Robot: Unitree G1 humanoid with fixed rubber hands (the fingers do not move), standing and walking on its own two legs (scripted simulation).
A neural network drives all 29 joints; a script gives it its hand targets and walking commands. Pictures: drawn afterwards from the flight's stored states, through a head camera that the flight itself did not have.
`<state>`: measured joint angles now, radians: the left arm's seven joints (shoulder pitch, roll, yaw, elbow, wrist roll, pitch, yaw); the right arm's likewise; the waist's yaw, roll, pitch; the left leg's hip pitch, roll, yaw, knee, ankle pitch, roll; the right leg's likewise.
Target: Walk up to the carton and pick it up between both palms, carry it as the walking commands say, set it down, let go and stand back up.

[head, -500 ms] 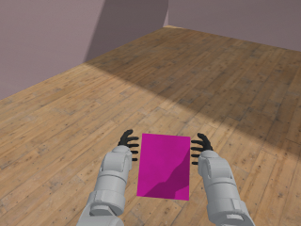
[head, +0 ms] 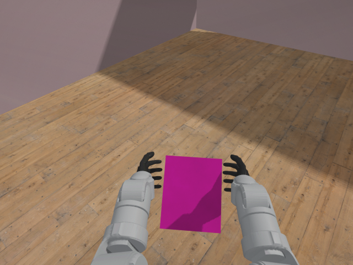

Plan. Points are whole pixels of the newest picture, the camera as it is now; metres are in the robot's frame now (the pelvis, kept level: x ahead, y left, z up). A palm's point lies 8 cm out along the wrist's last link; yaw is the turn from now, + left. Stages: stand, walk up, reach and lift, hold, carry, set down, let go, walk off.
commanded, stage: set down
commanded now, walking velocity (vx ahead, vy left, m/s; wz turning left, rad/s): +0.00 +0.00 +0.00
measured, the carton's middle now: (190, 191) +0.36 -0.02 -0.08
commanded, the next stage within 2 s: none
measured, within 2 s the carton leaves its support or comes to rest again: neither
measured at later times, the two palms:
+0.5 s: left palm (145, 189) +0.34 +0.11 -0.04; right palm (231, 191) +0.33 -0.13 -0.04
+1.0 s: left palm (156, 210) +0.33 +0.09 -0.14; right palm (232, 213) +0.32 -0.14 -0.15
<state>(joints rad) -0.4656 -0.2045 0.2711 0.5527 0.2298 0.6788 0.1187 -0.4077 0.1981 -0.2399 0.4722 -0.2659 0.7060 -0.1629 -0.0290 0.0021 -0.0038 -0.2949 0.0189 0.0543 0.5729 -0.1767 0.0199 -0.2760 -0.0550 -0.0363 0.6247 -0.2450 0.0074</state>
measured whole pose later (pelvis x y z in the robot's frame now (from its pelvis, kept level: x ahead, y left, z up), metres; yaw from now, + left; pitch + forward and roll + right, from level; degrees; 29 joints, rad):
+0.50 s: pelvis +0.01 +0.01 -0.01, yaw -1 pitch +1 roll +0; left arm -0.52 -0.24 0.43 0.69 0.33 0.33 0.12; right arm -0.49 0.23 -0.39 0.64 -0.38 0.32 -0.08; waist -0.03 0.03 0.15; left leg -0.46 0.03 0.04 0.66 -0.22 0.02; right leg -0.42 -0.04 -0.02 0.67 -0.26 0.01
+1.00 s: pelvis -0.01 +0.01 -0.04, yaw -1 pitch +17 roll -1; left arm -0.51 -0.21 0.16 0.70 0.27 -0.05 0.31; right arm -0.49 0.12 -0.26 0.66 -0.23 -0.08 -0.20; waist -0.02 0.04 0.20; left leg -0.93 0.03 0.03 0.85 -0.23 0.02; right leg -0.89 -0.04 -0.02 0.85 -0.26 0.02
